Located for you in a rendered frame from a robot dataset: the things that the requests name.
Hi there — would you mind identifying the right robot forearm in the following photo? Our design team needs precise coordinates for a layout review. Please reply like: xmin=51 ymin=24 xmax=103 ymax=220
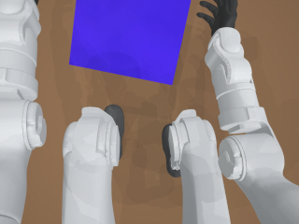
xmin=205 ymin=27 xmax=285 ymax=168

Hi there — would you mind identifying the robot right shin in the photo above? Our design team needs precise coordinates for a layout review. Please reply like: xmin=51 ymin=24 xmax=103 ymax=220
xmin=170 ymin=109 xmax=217 ymax=170

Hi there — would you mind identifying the left robot forearm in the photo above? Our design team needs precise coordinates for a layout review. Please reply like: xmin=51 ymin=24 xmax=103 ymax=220
xmin=0 ymin=0 xmax=41 ymax=101

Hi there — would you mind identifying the robot left upper arm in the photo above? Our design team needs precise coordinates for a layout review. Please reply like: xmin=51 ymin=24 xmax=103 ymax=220
xmin=0 ymin=99 xmax=47 ymax=224

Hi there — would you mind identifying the right robot thigh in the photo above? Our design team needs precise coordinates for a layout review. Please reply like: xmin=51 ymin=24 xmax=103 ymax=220
xmin=168 ymin=116 xmax=231 ymax=224

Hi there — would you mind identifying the robot right upper arm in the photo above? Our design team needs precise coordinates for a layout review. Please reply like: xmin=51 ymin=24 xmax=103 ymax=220
xmin=218 ymin=133 xmax=299 ymax=224

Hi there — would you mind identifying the right robot hand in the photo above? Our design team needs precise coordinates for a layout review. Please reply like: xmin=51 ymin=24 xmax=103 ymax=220
xmin=196 ymin=0 xmax=238 ymax=36

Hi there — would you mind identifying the carton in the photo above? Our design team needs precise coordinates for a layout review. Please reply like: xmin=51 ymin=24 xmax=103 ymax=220
xmin=69 ymin=0 xmax=192 ymax=85

